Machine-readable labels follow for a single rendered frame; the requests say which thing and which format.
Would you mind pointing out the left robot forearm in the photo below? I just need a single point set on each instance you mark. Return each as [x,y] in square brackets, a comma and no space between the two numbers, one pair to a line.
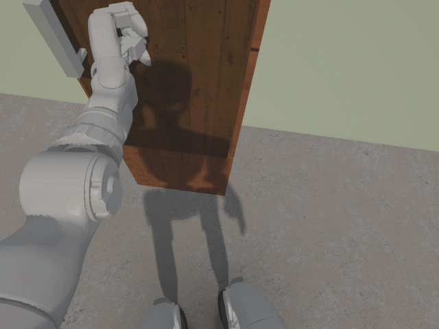
[106,119]

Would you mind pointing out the handle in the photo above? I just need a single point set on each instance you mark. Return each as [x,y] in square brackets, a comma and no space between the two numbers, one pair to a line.
[49,26]

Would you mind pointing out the robot left hand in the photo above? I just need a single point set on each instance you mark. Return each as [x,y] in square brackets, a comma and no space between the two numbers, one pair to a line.
[102,24]

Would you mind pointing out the left robot upper arm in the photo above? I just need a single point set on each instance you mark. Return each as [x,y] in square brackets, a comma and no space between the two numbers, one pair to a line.
[65,196]

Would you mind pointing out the left robot thigh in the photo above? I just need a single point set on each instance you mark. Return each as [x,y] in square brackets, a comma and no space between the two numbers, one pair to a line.
[162,316]

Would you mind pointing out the cupboard door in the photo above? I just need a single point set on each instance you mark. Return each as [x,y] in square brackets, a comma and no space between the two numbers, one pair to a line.
[187,98]

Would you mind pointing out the robot left shin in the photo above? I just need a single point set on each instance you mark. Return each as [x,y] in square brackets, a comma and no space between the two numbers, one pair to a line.
[160,300]

